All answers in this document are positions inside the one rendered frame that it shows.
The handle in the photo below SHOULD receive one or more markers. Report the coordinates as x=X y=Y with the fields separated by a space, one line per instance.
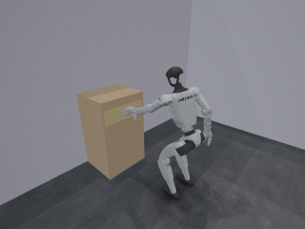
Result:
x=127 y=114

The robot left hand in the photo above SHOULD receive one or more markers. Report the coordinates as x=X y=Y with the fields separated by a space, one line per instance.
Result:
x=129 y=110

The cabinet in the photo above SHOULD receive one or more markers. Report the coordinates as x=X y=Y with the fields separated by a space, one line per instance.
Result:
x=114 y=148

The left robot forearm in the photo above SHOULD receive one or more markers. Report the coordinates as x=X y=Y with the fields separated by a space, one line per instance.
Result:
x=141 y=110

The drawer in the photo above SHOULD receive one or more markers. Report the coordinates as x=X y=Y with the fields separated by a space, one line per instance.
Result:
x=115 y=115

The robot torso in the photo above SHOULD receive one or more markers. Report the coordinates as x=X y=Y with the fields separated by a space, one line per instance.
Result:
x=184 y=114

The robot left upper arm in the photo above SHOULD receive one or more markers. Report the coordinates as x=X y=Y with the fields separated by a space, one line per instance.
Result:
x=162 y=101

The robot right hand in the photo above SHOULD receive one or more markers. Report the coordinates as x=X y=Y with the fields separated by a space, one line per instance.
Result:
x=209 y=135

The robot left thigh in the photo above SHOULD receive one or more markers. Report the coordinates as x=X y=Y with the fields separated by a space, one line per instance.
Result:
x=178 y=147

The right robot forearm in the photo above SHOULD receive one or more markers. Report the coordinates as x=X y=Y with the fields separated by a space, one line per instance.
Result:
x=207 y=121

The robot right upper arm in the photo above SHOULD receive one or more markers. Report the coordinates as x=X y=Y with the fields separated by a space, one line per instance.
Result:
x=201 y=101

